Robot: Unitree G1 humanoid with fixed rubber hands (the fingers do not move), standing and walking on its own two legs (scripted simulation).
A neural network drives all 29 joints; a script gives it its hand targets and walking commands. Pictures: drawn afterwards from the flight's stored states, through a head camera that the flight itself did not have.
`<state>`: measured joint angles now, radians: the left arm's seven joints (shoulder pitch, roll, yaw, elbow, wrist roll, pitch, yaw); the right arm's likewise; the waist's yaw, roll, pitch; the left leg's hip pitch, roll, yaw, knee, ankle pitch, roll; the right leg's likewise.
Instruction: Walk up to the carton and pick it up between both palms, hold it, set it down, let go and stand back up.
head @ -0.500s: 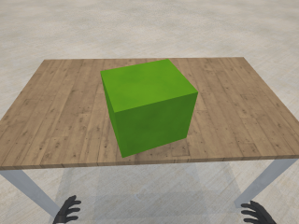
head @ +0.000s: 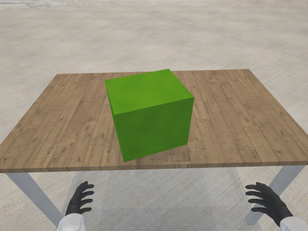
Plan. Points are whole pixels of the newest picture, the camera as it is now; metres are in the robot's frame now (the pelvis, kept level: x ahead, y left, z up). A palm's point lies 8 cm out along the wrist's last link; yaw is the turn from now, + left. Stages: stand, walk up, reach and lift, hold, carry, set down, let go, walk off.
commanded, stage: reach and lift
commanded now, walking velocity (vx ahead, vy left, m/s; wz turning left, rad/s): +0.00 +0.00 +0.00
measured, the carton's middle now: (147, 113) +0.53 +0.05 +0.04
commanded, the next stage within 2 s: none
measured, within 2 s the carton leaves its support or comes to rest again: neither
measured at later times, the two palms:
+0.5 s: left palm (81, 190) +0.22 +0.19 +0.05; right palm (274, 198) +0.23 -0.29 +0.01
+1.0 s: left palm (68, 161) +0.30 +0.25 +0.07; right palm (240, 155) +0.32 -0.22 +0.06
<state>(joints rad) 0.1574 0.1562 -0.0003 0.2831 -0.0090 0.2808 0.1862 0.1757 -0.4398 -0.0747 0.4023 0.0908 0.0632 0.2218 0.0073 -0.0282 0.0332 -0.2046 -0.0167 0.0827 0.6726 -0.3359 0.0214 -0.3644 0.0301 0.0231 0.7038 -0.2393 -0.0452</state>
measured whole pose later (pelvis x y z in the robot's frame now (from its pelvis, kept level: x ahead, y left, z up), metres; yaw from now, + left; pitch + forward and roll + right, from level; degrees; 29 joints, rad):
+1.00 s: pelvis +0.07 +0.04 +0.02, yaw +1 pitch +2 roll -2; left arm 0.17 0.06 0.00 -0.11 -0.06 0.30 0.29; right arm 0.13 -0.54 0.00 0.29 0.35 -0.04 0.29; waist 0.05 0.02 -0.07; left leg -0.22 0.02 0.08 0.53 -0.35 0.03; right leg -0.27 0.08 0.05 0.47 -0.23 -0.05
